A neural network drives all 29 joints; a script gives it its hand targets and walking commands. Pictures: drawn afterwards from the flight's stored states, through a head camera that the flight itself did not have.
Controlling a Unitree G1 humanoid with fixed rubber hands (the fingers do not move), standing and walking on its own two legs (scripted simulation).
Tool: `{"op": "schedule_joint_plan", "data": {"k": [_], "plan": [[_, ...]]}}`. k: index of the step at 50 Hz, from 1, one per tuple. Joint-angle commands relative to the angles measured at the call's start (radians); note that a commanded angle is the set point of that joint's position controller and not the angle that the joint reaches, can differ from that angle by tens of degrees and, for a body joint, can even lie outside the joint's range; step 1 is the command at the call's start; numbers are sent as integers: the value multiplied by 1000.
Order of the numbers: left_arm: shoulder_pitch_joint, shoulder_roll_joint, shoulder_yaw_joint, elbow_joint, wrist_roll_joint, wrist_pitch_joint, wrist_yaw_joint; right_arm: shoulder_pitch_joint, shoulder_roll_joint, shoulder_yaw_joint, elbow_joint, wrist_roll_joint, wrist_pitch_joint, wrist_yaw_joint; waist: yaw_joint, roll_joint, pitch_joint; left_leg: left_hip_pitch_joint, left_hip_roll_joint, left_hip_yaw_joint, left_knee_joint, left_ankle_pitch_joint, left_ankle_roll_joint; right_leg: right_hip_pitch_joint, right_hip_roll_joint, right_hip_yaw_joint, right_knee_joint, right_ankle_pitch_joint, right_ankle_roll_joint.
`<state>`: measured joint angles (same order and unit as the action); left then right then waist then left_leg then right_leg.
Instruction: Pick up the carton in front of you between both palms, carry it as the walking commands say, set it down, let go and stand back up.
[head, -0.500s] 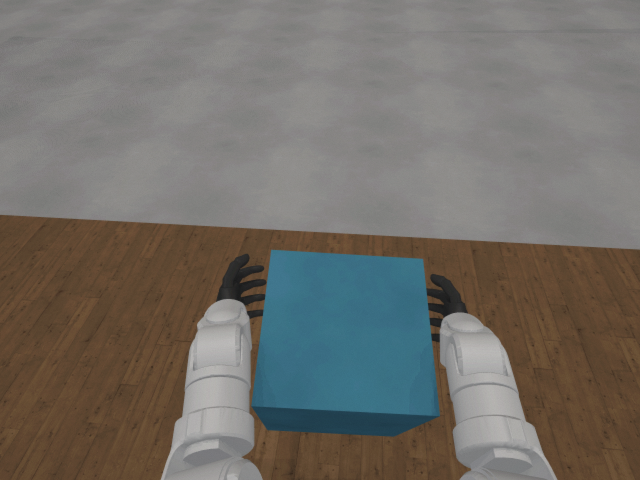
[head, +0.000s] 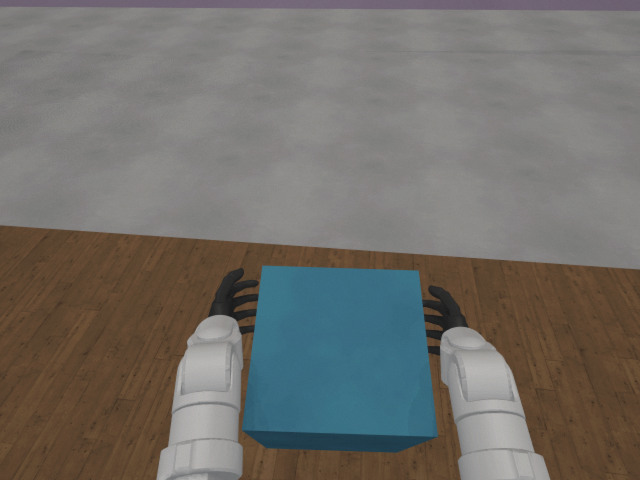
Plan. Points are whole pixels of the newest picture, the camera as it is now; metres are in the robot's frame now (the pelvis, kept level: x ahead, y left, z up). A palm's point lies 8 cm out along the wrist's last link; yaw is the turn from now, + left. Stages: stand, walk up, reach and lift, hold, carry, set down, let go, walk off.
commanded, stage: hold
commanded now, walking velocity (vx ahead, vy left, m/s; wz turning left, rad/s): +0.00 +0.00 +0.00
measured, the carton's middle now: (335, 367) +0.29 +0.01 -0.06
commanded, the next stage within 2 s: carry in 0.76 s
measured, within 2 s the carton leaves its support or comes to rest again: neither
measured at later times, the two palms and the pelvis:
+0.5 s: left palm (222, 325) +0.28 +0.15 +0.06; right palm (456, 340) +0.27 -0.14 +0.04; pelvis -0.02 +0.00 +0.00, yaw +0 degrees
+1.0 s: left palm (216, 294) +0.32 +0.16 +0.08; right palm (437, 307) +0.31 -0.12 +0.06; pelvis +0.02 +0.02 -0.01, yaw +0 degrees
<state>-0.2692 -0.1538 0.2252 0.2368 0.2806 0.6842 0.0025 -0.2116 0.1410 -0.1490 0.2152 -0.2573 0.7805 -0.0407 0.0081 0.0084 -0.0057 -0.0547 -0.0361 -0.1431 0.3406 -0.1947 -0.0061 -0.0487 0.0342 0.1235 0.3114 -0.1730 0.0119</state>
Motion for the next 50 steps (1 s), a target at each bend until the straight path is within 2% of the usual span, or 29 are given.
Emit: {"op": "schedule_joint_plan", "data": {"k": [1,6,10,13,14,17,18,19,20,22,23,24,26,27,28,29,30,33,34,36,37,38,40,42,45,47,48,49,50], "plan": [[-257,-903,-492,88,-221,63,-249,-555,895,504,-93,273,-52,254,24,16,-174,32,-58,61,-51,234,-20,66,81,-68,-16,144,8],[-432,-966,-536,37,-278,54,-259,-623,927,485,-93,269,-67,266,-24,21,-239,8,-67,70,-63,275,-34,131,73,-73,-11,223,1],[-442,-959,-479,88,-200,46,-270,-725,906,451,-65,249,-69,272,28,2,-230,-5,-72,95,-44,222,-28,98,80,-77,-23,138,5],[-453,-948,-428,177,-222,60,-274,-689,900,419,-10,234,-56,265,-26,-30,-147,-6,-61,86,-50,34,-10,33,59,-71,-34,-14,3],[-451,-949,-416,173,-207,59,-283,-714,907,396,23,229,-56,274,8,-65,-116,-57,-64,86,-50,7,-13,28,73,-86,-32,-56,-3],[-576,-964,-429,136,-194,24,-288,-852,938,430,-42,248,-96,294,30,-20,-187,-38,-49,100,-24,45,-11,30,55,-84,-3,-25,-7],[-565,-961,-437,164,-194,38,-293,-831,970,423,7,276,-92,300,18,56,-235,-3,-65,115,-28,92,-19,38,50,-69,-22,15,-6],[-509,-1021,-421,239,-216,44,-290,-812,911,422,29,246,-82,298,4,-1,-188,2,-67,95,-23,46,-17,5,70,-75,-21,-32,-6],[-560,-961,-448,161,-206,33,-292,-795,985,458,17,272,-88,296,31,-6,-208,-43,-69,107,-30,92,-12,61,58,-64,-26,52,7],[-572,-973,-412,227,-218,43,-295,-809,930,402,66,258,-89,307,-6,22,-219,8,-57,98,-29,49,-18,17,58,-77,-20,-11,-12],[-526,-987,-405,265,-177,45,-293,-854,913,365,75,234,-88,302,31,37,-201,-12,-61,105,-60,19,-20,16,63,-96,-28,-41,1],[-559,-983,-416,231,-202,39,-289,-841,936,420,34,243,-97,308,3,2,-177,-21,-69,116,-51,58,-24,31,60,-84,-29,15,-3],[-576,-988,-405,257,-196,37,-291,-862,978,439,29,260,-96,300,28,-10,-230,0,-63,119,-30,64,-14,31,48,-70,-29,11,0],[-531,-1018,-399,257,-213,29,-286,-825,933,414,57,238,-87,293,-3,-22,-233,22,-58,92,-44,94,-13,17,72,-92,-13,31,4],[-553,-960,-413,240,-172,31,-284,-830,978,397,80,225,-90,291,45,-22,-194,14,-55,105,-37,97,-5,8,56,-76,-25,2,5],[-486,-966,-363,300,-166,44,-283,-781,915,370,73,195,-80,285,6,-24,-143,-39,-65,103,-61,85,-16,39,66,-84,-17,65,7],[-494,-942,-411,210,-222,33,-293,-736,929,383,55,250,-79,291,5,31,-234,-11,-58,94,-56,57,-10,74,52,-71,-23,37,9],[-517,-1000,-451,205,-195,31,-290,-809,949,413,43,251,-97,297,38,3,-235,-3,-55,91,-48,134,-17,66,70,-83,-10,82,6],[-512,-978,-457,197,-235,43,-286,-752,937,412,22,247,-89,296,-26,23,-249,30,-64,81,-63,194,-38,86,62,-89,-26,124,4],[-492,-985,-393,197,-202,41,-276,-801,912,394,19,233,-84,287,39,-54,-270,82,-57,71,-43,255,-20,59,63,-82,-17,141,9],[-485,-968,-468,157,-241,43,-280,-729,909,418,-4,260,-96,286,-7,-5,-269,75,-59,76,-58,251,-33,74,69,-94,-30,148,2],[-509,-1031,-500,141,-258,51,-269,-794,938,487,-109,273,-78,275,1,-48,-233,-45,111,78,86,29,21,-98,-128,-38,57,38,15],[-470,-1005,-500,130,-246,83,-247,-769,972,492,-71,311,-42,280,-3,-42,-204,-147,79,58,71,-382,9,-190,-127,30,-8,-491,-19],[-452,-1032,-538,55,-290,96,-241,-787,939,536,-173,326,-28,272,-1,-45,-174,-235,30,151,163,-336,-20,-215,-149,66,-41,-506,-48],[-436,-1022,-617,-32,-329,156,-200,-830,980,645,-274,402,33,250,2,-186,-292,-240,25,186,147,-253,-20,-128,-181,42,8,-471,-63],[-501,-1032,-673,-153,-393,214,-171,-788,980,635,-310,442,80,235,-2,-23,-288,-143,108,85,46,-317,31,-235,-174,18,94,-446,-61],[-503,-1026,-704,-171,-418,245,-157,-769,924,641,-322,442,105,222,-19,205,-333,-3,196,-46,-22,-353,65,-334,-83,-133,284,-335,-22],[-517,-1005,-712,-247,-433,272,-156,-715,933,627,-292,439,138,212,-37,313,-269,105,304,-244,-118,-378,130,-550,-40,-221,433,-314,14],[-526,-1023,-719,-201,-441,303,-147,-775,946,643,-363,436,158,193,-39,247,-217,142,355,-264,-113,-246,176,-625,-57,-232,406,-360,22]]}}
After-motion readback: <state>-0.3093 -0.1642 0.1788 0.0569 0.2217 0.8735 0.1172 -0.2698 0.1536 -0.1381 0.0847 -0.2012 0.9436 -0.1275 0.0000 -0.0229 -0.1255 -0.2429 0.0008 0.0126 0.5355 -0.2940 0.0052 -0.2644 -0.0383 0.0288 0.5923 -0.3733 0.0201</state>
